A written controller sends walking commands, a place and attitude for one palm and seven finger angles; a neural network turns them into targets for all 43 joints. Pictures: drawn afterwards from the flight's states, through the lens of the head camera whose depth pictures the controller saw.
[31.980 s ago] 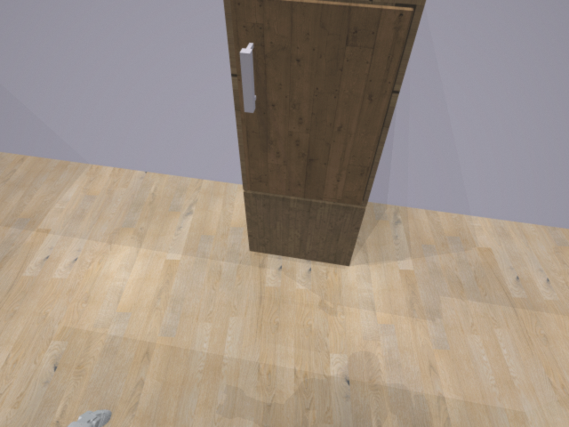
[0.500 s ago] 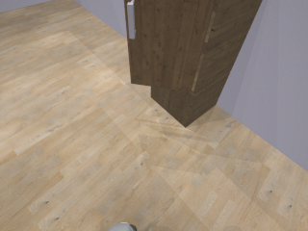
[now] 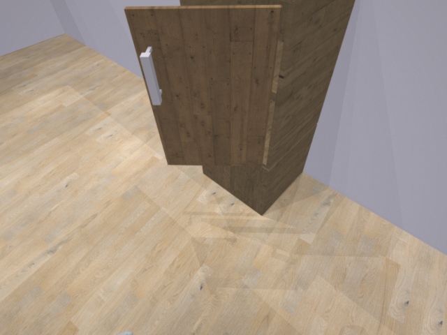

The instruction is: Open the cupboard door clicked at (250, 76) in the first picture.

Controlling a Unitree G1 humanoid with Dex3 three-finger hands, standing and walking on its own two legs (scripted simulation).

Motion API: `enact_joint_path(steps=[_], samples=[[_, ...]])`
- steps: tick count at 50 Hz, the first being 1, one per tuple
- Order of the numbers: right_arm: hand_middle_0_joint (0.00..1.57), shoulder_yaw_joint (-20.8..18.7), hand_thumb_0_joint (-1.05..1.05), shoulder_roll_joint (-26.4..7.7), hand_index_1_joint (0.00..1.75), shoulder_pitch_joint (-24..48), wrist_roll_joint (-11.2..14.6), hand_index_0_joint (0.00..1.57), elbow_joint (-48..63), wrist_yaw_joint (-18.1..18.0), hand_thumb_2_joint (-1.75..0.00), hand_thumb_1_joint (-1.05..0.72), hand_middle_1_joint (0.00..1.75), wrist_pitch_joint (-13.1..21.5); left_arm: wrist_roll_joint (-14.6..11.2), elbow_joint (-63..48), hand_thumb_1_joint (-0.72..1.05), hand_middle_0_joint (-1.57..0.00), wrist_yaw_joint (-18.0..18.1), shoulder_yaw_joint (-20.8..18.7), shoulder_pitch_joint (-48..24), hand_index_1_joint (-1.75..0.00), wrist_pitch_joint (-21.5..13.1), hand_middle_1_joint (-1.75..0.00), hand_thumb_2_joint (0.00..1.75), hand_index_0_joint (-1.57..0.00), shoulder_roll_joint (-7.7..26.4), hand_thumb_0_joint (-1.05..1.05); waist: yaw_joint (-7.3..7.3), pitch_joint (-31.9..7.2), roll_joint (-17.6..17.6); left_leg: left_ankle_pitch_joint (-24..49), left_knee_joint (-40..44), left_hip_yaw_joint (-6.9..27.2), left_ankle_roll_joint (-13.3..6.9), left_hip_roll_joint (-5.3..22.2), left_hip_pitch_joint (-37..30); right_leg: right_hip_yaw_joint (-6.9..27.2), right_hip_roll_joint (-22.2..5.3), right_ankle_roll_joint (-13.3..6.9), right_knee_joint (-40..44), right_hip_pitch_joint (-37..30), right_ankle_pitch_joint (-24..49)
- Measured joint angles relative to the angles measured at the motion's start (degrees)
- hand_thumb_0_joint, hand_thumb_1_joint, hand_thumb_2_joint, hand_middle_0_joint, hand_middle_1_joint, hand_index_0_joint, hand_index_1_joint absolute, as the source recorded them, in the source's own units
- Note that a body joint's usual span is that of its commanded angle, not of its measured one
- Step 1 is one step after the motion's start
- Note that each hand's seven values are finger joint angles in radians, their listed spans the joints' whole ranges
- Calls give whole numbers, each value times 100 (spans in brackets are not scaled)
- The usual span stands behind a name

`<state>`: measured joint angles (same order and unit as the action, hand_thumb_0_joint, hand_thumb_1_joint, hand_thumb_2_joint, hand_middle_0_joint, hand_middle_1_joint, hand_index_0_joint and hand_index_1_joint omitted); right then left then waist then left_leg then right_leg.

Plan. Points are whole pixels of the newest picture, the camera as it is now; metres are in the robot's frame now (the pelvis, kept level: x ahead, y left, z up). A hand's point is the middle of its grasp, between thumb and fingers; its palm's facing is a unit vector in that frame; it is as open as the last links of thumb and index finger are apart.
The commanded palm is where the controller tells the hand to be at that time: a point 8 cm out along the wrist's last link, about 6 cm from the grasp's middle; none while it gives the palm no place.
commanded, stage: take the last steps up to it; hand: left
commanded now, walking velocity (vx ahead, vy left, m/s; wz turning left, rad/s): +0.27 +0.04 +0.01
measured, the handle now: (153, 76) +0.76 +0.24 +0.06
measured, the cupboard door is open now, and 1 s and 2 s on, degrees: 40 40 40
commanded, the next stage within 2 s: come to a stop and stand still in 0.24 s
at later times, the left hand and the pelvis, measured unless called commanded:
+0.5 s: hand (122, 316) +0.19 +0.24 -0.18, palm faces +0.05 -0.99 -0.15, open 7.4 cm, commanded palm none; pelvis +0.17 +0.07 +0.00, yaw -1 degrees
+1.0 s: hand (135, 286) +0.25 +0.23 -0.17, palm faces +0.01 -0.98 -0.20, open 7.4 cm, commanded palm none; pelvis +0.18 +0.05 +0.00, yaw -1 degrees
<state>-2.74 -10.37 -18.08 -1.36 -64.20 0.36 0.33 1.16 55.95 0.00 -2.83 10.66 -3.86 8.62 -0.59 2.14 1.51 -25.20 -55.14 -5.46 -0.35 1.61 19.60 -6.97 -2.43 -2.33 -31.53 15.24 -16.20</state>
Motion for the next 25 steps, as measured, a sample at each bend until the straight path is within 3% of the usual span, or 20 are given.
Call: enact_joint_path(steps=[3,6,10,13,14,16,19,21,25], samples=[[20,-19,1,29,30,153,-3,20,92,19,-89,-91,30,6,-47,157,94,-20,96,-65,284,-30,-22,-30,89,-20,-4,0,-24,-23,-36,561,-224,134,121,170,582,-12,71,62,645,-425,171],[20,-23,1,87,30,315,7,20,223,49,-89,-91,30,31,-31,376,95,-20,67,-47,520,-30,-23,-30,89,-20,82,0,-20,-26,-129,925,433,136,207,312,849,-36,69,108,1085,-771,212],[20,-20,1,69,30,550,21,20,325,73,-89,-92,30,84,-8,659,94,-20,20,-4,775,-30,21,-30,89,-20,93,0,117,45,-226,1135,1578,59,192,301,768,-34,-11,281,1150,-1102,-28],[20,17,1,9,30,662,2,20,400,77,-89,-92,30,198,-21,821,93,-20,8,2,1013,-30,103,-30,89,-20,70,0,206,65,-257,1479,2470,-55,106,200,355,-6,-101,451,672,-1195,-514],[20,17,1,-7,30,704,-24,20,433,54,-89,-91,30,263,-34,858,92,-20,3,4,1077,-30,150,-30,89,-20,63,0,200,68,-268,1739,2444,-85,-73,174,338,8,-157,417,186,-1044,-758],[20,38,1,57,30,799,-49,20,498,-25,-89,-91,30,323,-41,915,92,-20,20,11,1047,-30,277,-30,89,-20,101,1,189,136,-399,1466,2055,-196,-268,99,358,265,-197,270,-1378,-451,-1289],[20,93,0,163,30,772,-36,20,555,-124,-89,-91,30,336,-26,900,92,-20,25,17,851,-30,364,-30,89,-20,136,1,183,115,-458,1254,2244,-302,-290,21,103,387,-158,187,-2996,469,-1060],[20,109,0,210,30,730,-15,20,521,-225,-89,-92,30,334,-37,806,92,-20,43,24,656,-30,378,-30,89,-20,134,1,180,110,-463,1355,2582,-331,-288,-53,-117,396,-180,254,-2947,794,-747],[20,159,0,171,30,714,2,21,394,-294,-89,-94,30,199,-53,527,92,-20,86,47,303,-30,451,-30,90,-19,99,1,143,93,-392,1408,2907,-304,-334,-81,-370,401,-124,368,-1868,906,-541]])
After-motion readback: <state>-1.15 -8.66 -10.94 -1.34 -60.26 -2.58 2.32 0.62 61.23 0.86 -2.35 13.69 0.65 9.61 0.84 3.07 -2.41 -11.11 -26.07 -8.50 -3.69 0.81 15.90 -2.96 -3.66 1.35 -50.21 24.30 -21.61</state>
